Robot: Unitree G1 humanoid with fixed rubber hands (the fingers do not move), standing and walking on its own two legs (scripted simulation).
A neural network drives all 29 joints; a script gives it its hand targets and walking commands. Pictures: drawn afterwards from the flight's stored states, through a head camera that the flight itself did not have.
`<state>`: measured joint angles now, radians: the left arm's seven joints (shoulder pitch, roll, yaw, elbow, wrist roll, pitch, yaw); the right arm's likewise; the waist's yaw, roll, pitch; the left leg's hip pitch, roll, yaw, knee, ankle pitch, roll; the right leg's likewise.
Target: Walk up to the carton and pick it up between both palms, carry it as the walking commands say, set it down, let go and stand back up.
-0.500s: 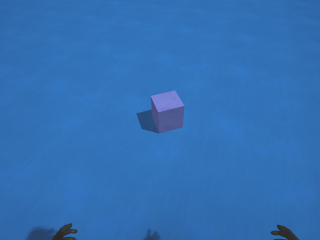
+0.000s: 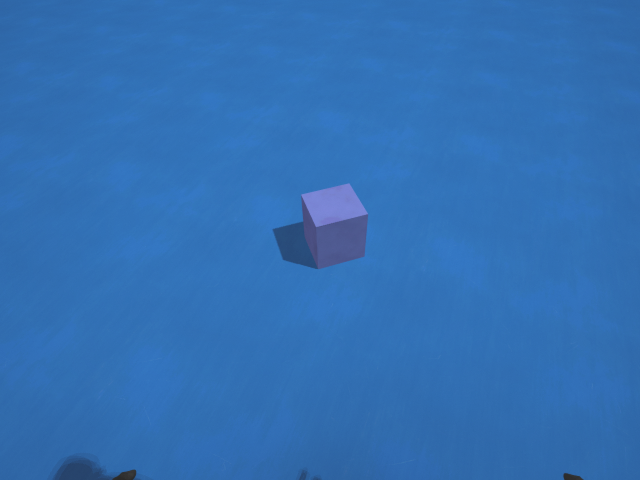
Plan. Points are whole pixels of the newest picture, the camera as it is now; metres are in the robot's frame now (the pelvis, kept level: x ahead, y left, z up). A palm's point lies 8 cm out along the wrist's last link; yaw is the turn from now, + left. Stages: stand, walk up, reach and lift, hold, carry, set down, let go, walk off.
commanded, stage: walk up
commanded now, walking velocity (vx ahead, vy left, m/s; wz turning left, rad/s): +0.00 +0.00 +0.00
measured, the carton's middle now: (333, 226) +1.19 +0.01 -0.66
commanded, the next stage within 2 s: none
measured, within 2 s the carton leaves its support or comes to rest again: neither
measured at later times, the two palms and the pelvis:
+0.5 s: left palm out of the picture +0.00 +0.24 -0.11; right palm (549, 467) +0.19 -0.28 -0.13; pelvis +0.08 -0.02 +0.00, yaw -1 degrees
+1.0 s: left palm (193, 334) +0.40 +0.27 -0.14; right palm (501, 403) +0.27 -0.23 -0.11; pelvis +0.31 +0.03 +0.00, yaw +0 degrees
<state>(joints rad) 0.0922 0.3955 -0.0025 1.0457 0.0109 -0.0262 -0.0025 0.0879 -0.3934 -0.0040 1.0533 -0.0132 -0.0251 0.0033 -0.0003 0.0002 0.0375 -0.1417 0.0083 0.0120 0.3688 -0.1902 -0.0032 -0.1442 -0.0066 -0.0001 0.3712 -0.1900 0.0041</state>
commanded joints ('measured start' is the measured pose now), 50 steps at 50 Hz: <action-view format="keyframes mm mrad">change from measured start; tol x32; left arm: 1 -42 173 31 -39 -1 -9 5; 17 442 113 87 -21 17 -14 0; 50 25 -148 49 -139 16 23 -68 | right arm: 1 -43 -172 -30 -39 1 -9 -5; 31 -149 110 -33 -251 -4 9 63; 37 468 -194 -111 -92 -39 -29 -3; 50 326 47 -71 -54 -18 -69 -5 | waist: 1 0 0 -50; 9 -65 282 10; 17 168 -277 0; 30 76 -277 107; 37 -155 278 -320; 50 -41 186 98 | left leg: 1 4 115 -101 -71 62 32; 7 9 117 -101 -75 73 32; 9 -2 355 -414 -249 -667 137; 14 -307 146 -95 -138 -447 59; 20 -668 136 -96 731 -38 -27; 35 110 12 182 129 13 12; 37 533 588 -646 -66 -49 119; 42 -28 314 -147 -110 130 78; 50 -12 286 22 -191 199 69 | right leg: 1 -1 -115 98 -70 73 -35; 7 4 -117 98 -75 83 -34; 9 -370 -38 -38 404 -344 4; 15 284 -3 -165 4 -131 -7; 18 229 -549 683 -366 -727 -171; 34 49 -228 -75 6 415 -84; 38 -544 -77 113 912 -323 -10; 50 -431 -118 -71 460 112 48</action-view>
